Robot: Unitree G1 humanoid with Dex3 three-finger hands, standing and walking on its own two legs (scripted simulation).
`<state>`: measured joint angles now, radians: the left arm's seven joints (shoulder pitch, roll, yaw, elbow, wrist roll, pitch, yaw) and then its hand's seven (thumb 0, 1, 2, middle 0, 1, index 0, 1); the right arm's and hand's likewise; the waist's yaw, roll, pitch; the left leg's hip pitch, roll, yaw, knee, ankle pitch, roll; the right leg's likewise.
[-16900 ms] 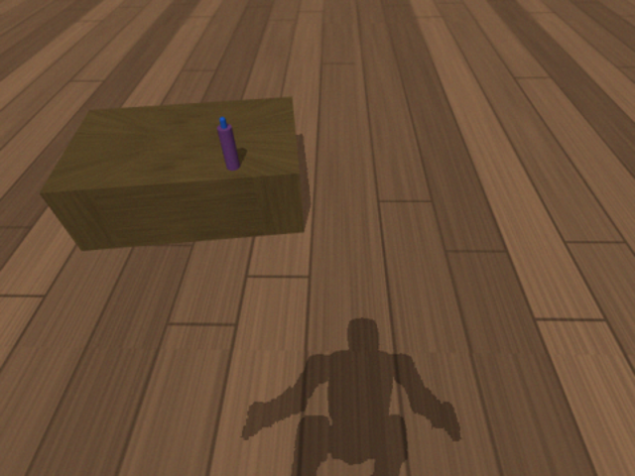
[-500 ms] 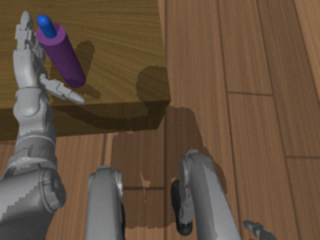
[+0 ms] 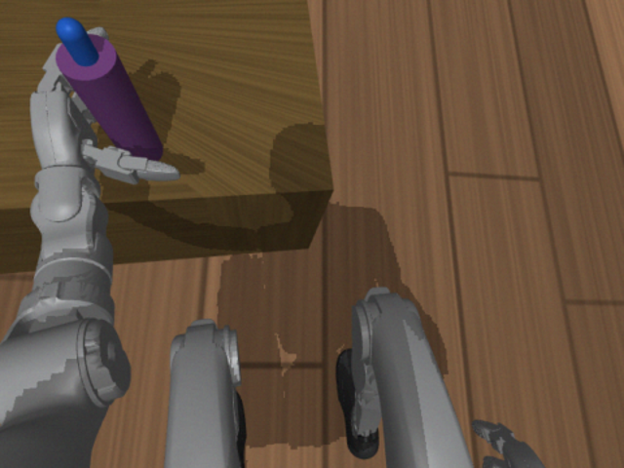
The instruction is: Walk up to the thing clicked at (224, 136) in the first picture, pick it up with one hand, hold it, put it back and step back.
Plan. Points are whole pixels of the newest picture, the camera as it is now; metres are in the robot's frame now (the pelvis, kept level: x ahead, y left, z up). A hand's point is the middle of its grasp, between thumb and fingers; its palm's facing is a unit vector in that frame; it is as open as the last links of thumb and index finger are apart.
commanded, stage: close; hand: left
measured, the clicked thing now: (113, 101) +0.56 +0.18 +0.01
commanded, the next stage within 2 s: settle in 0.52 s
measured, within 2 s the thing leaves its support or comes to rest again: leaves its support in 0.90 s
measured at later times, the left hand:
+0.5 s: hand (126, 122) +0.55 +0.17 -0.02, palm faces +0.06 -1.00 -0.03, open 7.6 cm
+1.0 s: hand (119, 107) +0.54 +0.17 +0.01, palm faces +0.05 -1.00 -0.06, open 7.3 cm
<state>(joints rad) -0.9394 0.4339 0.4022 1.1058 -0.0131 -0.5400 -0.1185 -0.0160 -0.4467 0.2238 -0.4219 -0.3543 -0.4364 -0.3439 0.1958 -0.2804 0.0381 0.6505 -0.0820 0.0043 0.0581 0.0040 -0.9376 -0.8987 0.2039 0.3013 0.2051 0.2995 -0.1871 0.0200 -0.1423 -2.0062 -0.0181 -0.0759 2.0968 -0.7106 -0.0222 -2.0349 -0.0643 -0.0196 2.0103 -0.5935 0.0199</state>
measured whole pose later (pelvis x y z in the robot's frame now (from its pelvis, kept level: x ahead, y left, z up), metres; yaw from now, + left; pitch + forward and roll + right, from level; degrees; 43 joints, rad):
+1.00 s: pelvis +0.00 +0.00 +0.00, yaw +0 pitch +35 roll -4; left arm -0.97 0.46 0.38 1.07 0.00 -0.48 -0.10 -0.01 -0.06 1.08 -0.85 -1.12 -0.87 -1.12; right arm 0.22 -0.27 0.05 0.64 -0.07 0.04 0.05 0.00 -0.92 -0.90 0.20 0.30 0.21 0.30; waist -0.20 0.03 -0.14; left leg -2.02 -0.02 -0.07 2.10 -0.70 -0.02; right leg -2.04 -0.07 -0.02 2.01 -0.59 0.03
